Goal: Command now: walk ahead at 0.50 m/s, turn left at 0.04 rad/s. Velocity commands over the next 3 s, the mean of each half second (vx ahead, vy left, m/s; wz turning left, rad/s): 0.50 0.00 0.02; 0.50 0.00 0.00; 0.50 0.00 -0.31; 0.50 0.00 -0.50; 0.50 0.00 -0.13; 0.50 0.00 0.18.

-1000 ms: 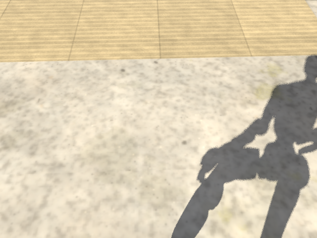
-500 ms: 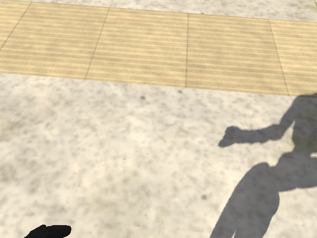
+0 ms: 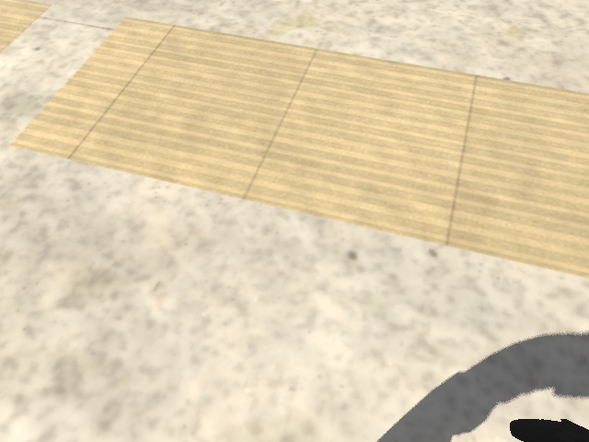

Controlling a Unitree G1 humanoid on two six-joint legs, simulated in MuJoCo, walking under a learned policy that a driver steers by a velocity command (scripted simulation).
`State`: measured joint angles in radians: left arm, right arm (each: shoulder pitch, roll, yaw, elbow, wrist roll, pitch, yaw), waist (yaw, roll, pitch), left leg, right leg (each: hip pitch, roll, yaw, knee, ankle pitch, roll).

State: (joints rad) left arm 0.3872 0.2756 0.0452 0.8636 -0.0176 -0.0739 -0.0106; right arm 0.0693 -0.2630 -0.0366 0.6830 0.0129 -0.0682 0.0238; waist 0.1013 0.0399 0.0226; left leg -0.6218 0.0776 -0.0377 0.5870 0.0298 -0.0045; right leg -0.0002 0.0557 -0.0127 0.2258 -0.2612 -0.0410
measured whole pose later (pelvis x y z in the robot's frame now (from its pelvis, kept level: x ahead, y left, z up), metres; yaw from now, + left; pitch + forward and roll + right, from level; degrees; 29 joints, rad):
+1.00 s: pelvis +0.55 -0.02 +0.00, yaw +0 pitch +1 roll -1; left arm 0.34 0.27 0.05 0.90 -0.01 -0.08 -0.01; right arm 0.11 -0.28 -0.05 0.80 0.01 -0.07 0.01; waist 0.07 0.04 0.01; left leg -0.67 0.12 -0.04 0.69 0.04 -0.01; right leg -0.04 0.07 -0.04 0.21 -0.20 -0.06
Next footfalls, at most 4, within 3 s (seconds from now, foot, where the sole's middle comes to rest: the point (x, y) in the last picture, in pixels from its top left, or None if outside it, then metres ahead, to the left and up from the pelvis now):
0.10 left None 0.24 0.14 -0.78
0.64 right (387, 419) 0.53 -0.11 -0.78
1.16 left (294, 295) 0.83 0.13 -0.78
1.70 right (408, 234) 1.06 -0.17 -0.78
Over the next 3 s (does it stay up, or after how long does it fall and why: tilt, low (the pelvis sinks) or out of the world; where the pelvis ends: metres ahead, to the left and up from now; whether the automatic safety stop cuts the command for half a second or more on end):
stays up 1.59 -0.38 0.00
